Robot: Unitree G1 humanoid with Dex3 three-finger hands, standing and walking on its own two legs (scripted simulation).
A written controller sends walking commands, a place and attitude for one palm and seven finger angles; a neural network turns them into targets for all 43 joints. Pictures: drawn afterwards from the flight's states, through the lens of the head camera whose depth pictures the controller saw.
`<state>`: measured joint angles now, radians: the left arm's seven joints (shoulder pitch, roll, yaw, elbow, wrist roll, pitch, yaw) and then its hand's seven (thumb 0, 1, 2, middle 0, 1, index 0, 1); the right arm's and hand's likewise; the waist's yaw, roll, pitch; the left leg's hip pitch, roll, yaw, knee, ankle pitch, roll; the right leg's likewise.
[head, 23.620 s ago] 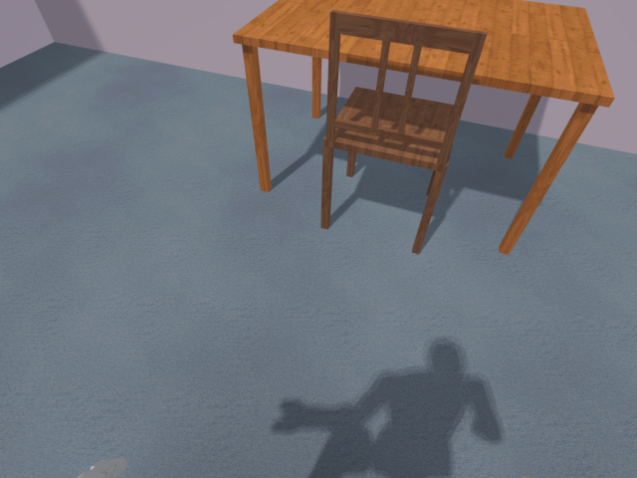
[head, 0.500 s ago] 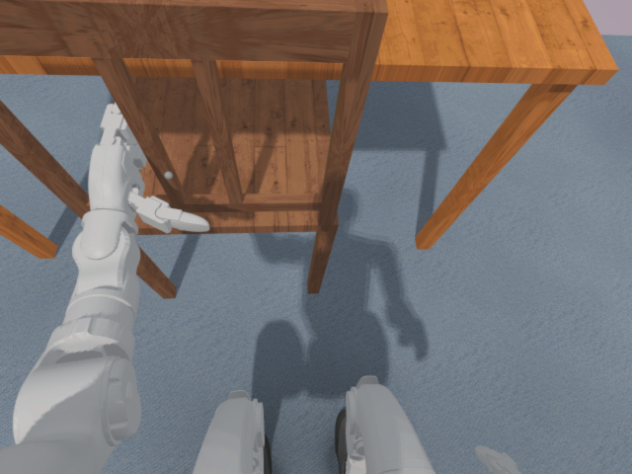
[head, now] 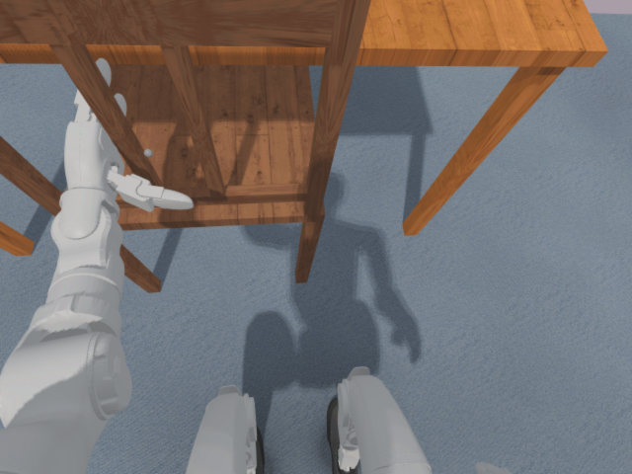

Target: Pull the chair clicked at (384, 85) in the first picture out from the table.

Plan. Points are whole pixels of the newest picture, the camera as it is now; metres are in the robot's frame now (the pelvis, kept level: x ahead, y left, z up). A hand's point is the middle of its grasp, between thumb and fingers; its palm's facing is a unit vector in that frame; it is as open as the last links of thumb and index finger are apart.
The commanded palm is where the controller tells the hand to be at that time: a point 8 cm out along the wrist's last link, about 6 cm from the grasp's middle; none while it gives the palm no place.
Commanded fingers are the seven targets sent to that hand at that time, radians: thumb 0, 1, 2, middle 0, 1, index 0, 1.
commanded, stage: push the fingers through the gap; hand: left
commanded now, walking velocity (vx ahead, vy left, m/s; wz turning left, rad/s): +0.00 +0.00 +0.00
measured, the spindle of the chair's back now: (123, 137) +0.51 +0.20 +0.03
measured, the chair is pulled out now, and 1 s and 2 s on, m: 0.00 0.00 0.05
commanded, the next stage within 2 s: hook a spindle and tug to test in 0.04 s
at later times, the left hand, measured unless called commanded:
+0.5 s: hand (146, 159) +0.48 +0.17 +0.03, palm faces +0.00 -1.00 -0.02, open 15.4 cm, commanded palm +0.46 +0.21 +0.03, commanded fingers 0.00 -0.28 0.40 -0.39 -1.12 -0.39 -1.12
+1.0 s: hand (145, 156) +0.49 +0.17 +0.03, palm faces +0.03 -1.00 -0.02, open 5.8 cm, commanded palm +0.46 +0.20 +0.03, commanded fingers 0.00 0.90 0.90 -0.50 -1.45 -0.50 -1.45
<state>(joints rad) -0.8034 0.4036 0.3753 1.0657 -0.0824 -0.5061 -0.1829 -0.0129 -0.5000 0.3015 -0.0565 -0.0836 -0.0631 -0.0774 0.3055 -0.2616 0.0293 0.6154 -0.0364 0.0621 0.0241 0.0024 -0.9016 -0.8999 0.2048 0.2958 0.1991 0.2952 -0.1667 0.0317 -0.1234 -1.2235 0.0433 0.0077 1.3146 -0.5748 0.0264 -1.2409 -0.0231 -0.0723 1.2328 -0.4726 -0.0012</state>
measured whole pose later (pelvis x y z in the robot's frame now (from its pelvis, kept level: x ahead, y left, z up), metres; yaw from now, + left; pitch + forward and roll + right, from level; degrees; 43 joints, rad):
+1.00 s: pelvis +0.00 +0.00 +0.00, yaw +0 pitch +27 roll -3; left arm -0.76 0.36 0.32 1.03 -0.10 -0.52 -0.15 0.00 0.58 0.77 -0.49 -1.44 -0.47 -1.43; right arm 0.30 -0.25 0.02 0.63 -0.04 0.07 0.03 0.00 -0.90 -0.90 0.20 0.30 0.20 0.30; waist -0.14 0.03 -0.13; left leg -1.19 0.03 0.00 1.30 -0.58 0.03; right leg -1.21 -0.03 -0.07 1.22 -0.48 0.00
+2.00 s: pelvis +0.03 +0.01 +0.10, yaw +0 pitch +15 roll -1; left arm -0.52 0.23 0.15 0.94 -0.07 -0.21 0.08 0.03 0.75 0.80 -0.34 -1.17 -0.48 -1.45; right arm 0.28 -0.22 0.03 0.59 0.05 0.12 -0.09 0.00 -0.90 -0.90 0.21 0.30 0.20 0.30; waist -0.10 0.01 -0.03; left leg -0.64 0.02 0.05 0.77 -0.39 0.03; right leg -0.68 -0.02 -0.04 0.72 -0.29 0.02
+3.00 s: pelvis -0.09 -0.01 +0.11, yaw -1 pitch +2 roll +0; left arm -0.53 0.15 0.08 1.10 -0.07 -0.24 0.10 0.03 0.71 0.81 -0.33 -1.14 -0.50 -1.45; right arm 0.18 -0.23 0.01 0.78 0.04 -0.05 -0.11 0.00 -0.90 -0.90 0.21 0.30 0.20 0.30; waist -0.06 0.03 0.14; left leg -0.52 0.01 0.01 0.77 -0.42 -0.03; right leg -0.46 -0.01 -0.03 0.63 -0.22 -0.01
